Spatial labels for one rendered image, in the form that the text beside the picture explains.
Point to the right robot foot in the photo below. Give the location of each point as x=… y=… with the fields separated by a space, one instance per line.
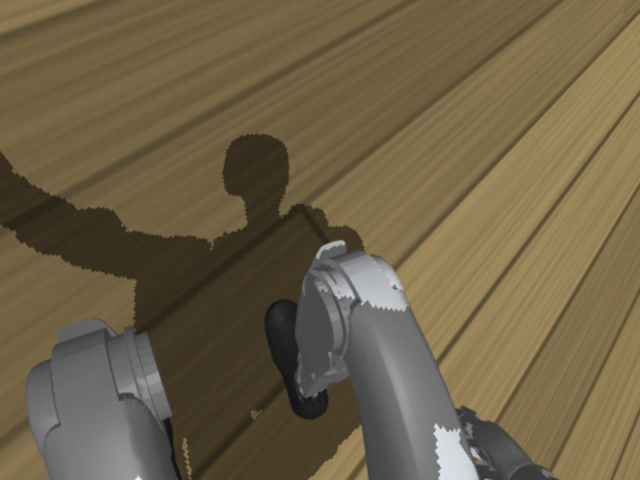
x=280 y=321

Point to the right robot hand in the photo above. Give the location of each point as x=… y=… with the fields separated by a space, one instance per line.
x=489 y=443

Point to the left robot foot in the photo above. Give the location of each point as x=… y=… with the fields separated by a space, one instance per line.
x=169 y=431

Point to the right robot arm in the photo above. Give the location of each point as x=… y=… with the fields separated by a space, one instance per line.
x=533 y=472

